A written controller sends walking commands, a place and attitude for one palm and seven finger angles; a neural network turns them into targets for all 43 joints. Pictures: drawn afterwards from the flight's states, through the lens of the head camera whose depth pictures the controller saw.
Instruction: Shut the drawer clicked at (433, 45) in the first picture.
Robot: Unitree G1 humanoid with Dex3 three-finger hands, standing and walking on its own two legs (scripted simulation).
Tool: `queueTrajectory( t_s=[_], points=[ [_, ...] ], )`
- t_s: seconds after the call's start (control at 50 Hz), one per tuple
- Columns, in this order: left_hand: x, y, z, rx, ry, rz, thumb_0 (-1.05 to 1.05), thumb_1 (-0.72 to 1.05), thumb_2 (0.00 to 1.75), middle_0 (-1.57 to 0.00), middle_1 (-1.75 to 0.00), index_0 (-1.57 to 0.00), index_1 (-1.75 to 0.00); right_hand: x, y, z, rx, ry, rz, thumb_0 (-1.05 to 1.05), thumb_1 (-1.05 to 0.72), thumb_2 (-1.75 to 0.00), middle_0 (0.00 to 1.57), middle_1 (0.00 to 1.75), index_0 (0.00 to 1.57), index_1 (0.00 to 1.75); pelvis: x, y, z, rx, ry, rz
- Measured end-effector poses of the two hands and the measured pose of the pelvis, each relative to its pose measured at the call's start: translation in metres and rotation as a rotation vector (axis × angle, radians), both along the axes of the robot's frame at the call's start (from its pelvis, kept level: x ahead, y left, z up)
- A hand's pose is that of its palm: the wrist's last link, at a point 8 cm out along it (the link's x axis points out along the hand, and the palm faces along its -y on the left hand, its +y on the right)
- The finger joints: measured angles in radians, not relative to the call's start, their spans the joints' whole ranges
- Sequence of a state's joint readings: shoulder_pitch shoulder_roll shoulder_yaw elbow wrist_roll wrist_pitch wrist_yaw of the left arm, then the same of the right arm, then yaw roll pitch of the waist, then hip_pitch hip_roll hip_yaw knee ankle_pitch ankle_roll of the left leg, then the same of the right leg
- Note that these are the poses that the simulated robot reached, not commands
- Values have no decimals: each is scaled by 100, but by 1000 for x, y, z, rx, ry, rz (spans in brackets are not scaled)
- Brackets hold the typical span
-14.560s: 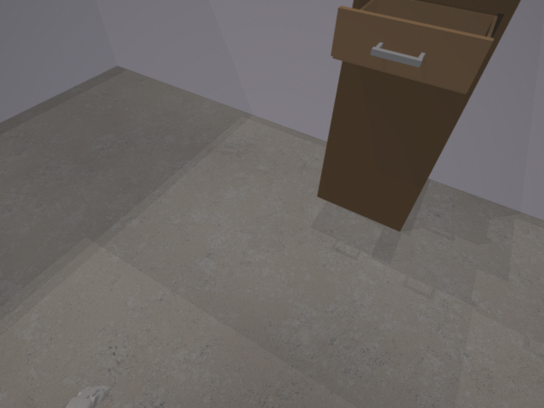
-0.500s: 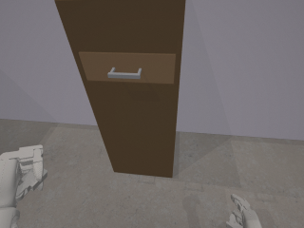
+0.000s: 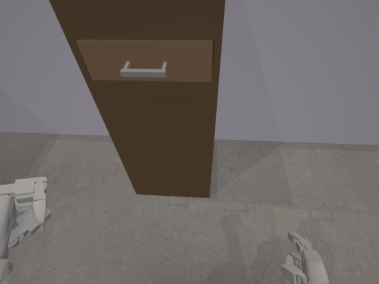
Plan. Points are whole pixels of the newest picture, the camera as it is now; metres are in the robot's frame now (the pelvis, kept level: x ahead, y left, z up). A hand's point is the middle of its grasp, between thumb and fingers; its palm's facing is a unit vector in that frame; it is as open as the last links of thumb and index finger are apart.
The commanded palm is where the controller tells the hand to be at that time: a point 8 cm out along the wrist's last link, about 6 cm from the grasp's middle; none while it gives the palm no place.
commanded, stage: step back with the hand held close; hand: left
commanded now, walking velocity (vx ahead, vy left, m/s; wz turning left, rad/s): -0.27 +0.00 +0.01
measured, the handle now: (144, 68) +0.65 +0.18 +0.10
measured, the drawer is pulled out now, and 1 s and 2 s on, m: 0.00 0.00 0.00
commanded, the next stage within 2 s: stop stepping back and stand still in 0.94 s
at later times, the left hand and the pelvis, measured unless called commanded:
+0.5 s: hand out of the picture +0.11 +0.25 +0.15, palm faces +0.37 -0.83 -0.41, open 3.3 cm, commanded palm +0.05 +0.30 +0.17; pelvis -0.08 +0.02 -0.02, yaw +1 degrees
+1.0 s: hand out of the picture +0.02 +0.22 +0.17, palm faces +0.27 -0.84 -0.48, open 3.3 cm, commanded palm -0.04 +0.27 +0.17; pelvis -0.18 +0.00 -0.02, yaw -2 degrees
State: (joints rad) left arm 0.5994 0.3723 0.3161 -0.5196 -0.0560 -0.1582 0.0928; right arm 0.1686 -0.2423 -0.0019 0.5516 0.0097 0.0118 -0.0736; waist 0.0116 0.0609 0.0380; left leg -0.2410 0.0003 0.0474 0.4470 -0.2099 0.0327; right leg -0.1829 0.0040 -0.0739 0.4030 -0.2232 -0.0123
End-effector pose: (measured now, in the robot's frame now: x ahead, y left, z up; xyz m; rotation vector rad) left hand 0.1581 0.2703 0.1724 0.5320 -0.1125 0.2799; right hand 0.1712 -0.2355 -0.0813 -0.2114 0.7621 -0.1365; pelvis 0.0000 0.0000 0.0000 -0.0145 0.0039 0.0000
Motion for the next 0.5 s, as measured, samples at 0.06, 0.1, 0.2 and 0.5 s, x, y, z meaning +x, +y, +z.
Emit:
queueTrajectory(
  t_s=[0.06, 0.1, 0.2, 0.5],
  points=[
    [-5, 3, -1, 18, 22, -14, 2, 89, 90, -140, -160, -140, -160, -10, -2, -2, -8, 23, -27, 1, -91, -89, 20, 30, 20, 30, -6, 3, -1, 3, 9, -4],
    [-10, 6, 0, 30, 19, -19, 2, 89, 90, -140, -160, -140, -160, -16, -2, -2, -12, 27, -38, 1, -91, -89, 20, 30, 20, 30, -11, 5, -2, 5, 11, -6],
    [-28, 9, 5, 48, -26, -23, 2, 89, 90, -140, -160, -140, -160, -29, 3, 0, -16, 4, -37, 1, -91, -89, 20, 30, 20, 30, -26, 7, -6, 7, 7, -6],
    [-89, 20, -4, -13, -184, -6, 2, 89, 90, -140, -160, -141, -160, -88, 13, 3, -80, -34, -10, 1, -91, -89, 20, 30, 20, 30, -78, 17, -17, -32, -16, 9]
  ],
)
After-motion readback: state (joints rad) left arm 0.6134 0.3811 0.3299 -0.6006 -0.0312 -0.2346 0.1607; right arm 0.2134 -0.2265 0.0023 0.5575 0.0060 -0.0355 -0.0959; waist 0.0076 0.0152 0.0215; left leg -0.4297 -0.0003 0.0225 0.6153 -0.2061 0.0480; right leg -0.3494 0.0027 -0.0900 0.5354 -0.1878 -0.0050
